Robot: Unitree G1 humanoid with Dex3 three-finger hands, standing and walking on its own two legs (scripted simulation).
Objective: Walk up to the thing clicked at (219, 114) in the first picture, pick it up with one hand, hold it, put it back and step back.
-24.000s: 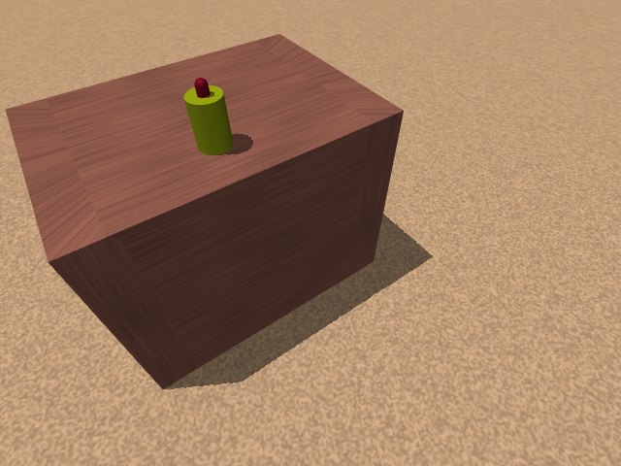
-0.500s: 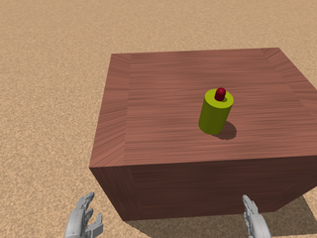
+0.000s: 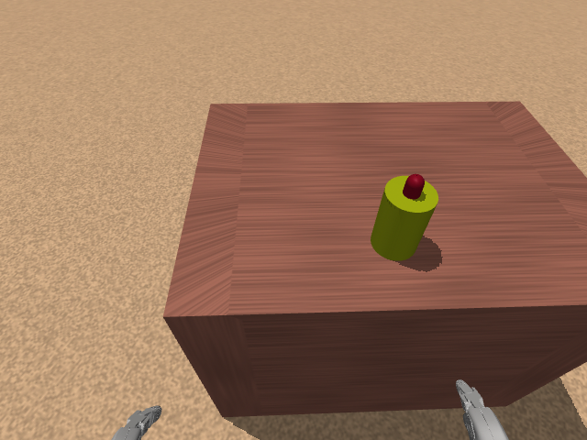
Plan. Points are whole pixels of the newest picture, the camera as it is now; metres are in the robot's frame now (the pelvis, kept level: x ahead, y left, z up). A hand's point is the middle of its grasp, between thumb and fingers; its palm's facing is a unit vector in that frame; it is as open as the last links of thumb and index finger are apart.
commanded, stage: home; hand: right
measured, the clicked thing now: (404, 212) +0.48 -0.17 +0.02
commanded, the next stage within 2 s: stand in 1.82 s
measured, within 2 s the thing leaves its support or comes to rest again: neither
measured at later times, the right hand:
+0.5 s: hand out of the picture +0.03 -0.26 -0.14, palm faces -0.06 +0.92 -0.38, open 17.3 cm
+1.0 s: hand out of the picture +0.04 -0.26 -0.14, palm faces -0.06 +0.93 -0.37, open 17.3 cm
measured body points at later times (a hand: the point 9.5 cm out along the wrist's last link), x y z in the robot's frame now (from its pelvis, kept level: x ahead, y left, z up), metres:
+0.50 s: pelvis -0.03 +0.00 +0.01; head -0.05 +0.01 +0.46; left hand +0.02 +0.31 -0.13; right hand +0.03 -0.31 -0.11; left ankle +0.01 +0.13 -0.74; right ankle -0.02 -0.14 -0.74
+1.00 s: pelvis -0.02 -0.01 +0.01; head -0.02 +0.00 +0.46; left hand +0.02 +0.30 -0.13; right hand +0.05 -0.31 -0.12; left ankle +0.01 +0.13 -0.73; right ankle -0.02 -0.14 -0.73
